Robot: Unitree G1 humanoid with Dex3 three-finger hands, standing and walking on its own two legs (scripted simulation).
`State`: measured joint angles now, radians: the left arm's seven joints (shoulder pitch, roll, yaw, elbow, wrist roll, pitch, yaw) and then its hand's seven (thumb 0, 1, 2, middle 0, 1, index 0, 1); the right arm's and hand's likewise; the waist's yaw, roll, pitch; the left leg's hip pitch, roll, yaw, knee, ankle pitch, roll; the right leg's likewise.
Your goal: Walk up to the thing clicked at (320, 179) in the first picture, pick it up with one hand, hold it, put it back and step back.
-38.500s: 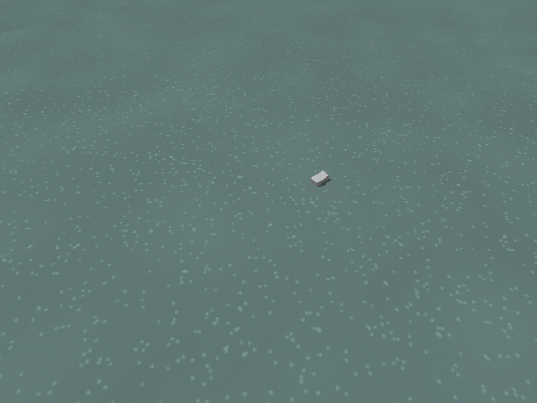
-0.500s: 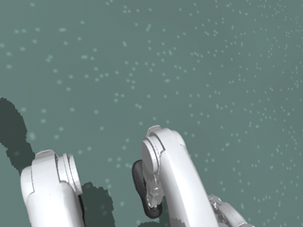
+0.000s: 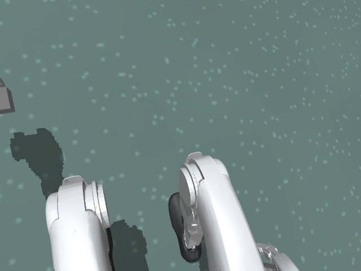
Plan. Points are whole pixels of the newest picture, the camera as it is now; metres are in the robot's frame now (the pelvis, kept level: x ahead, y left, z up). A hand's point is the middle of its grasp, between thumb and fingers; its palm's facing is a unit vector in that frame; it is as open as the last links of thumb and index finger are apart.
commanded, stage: lift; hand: left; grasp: from above
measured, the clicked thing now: out of the picture +0.49 +0.35 -0.19
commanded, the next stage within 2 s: hold in 1.54 s
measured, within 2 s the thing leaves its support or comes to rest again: neither
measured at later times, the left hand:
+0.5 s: hand out of the picture +0.40 +0.34 +0.00, palm faces -0.45 -0.13 -0.88, open 7.6 cm
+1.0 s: hand out of the picture +0.33 +0.30 +0.21, palm faces -0.44 -0.15 -0.88, open 7.6 cm
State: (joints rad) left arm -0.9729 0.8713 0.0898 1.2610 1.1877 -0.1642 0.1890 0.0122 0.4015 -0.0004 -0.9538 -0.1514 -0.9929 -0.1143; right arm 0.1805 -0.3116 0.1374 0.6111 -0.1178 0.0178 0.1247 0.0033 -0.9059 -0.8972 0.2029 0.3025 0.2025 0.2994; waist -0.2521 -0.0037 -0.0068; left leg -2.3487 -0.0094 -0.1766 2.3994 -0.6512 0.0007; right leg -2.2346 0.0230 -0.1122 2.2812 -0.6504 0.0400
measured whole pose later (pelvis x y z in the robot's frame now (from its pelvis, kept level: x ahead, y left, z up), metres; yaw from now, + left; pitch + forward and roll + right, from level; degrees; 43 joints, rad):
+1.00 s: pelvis +0.02 +0.00 +0.29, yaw +8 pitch +21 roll -3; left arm -0.34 0.52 -0.11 0.69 0.96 0.00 0.03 0.01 0.42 0.02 -0.91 -0.20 -0.95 -0.16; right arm 0.19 -0.24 0.00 0.68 0.04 0.01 -0.05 0.01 -0.89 -0.89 0.20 0.30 0.20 0.30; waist -0.08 0.05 -0.16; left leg -1.27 0.03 -0.05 1.44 -0.53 0.00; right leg -1.22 0.01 -0.02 1.38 -0.52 0.03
